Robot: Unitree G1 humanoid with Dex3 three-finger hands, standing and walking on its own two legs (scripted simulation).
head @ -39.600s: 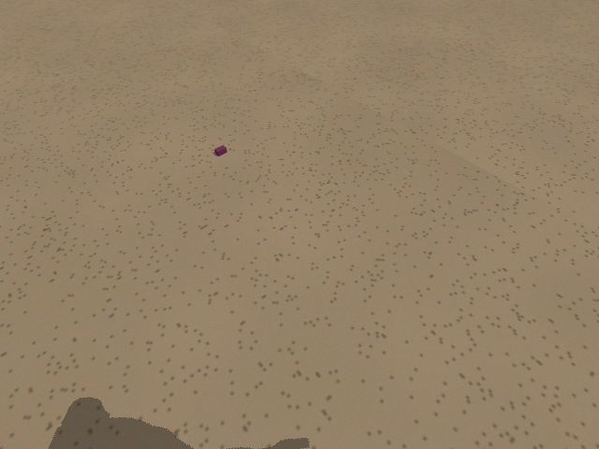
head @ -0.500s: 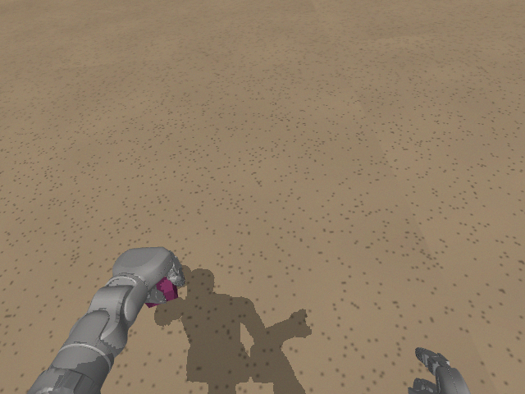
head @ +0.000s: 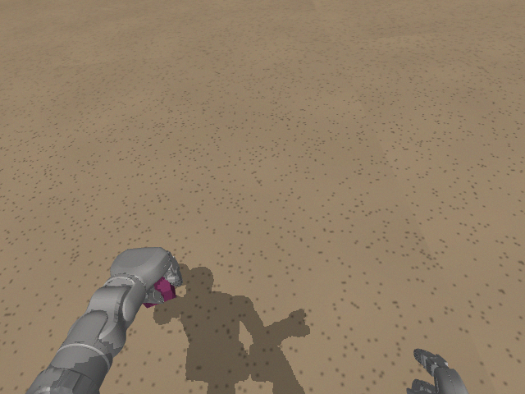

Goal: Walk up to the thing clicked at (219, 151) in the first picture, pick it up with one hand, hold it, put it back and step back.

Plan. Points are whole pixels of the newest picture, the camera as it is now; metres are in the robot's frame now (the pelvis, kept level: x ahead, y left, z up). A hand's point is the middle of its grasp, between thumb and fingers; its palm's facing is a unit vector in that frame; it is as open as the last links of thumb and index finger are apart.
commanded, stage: hold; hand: left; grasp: from above
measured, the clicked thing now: (157, 291) +0.32 +0.23 -0.08
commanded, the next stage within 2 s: crouch in 0.04 s
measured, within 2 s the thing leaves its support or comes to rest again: neither
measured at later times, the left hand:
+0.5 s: hand (155, 307) +0.29 +0.23 -0.08, palm faces -0.46 -0.02 -0.89, open 5.1 cm
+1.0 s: hand (181, 322) +0.35 +0.26 -0.33, palm faces -0.43 +0.05 -0.90, open 5.0 cm
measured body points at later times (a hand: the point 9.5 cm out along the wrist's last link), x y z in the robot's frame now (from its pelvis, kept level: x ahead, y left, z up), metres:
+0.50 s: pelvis -0.01 +0.00 -0.01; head +0.03 +0.00 +0.43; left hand +0.31 +0.23 -0.03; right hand +0.14 -0.26 -0.13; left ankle +0.01 +0.12 -0.74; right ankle +0.01 -0.13 -0.74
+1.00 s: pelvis -0.06 +0.01 -0.21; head +0.10 +0.03 +0.21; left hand +0.37 +0.26 -0.28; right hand -0.01 -0.27 -0.33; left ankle +0.01 +0.12 -0.74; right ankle +0.01 -0.12 -0.74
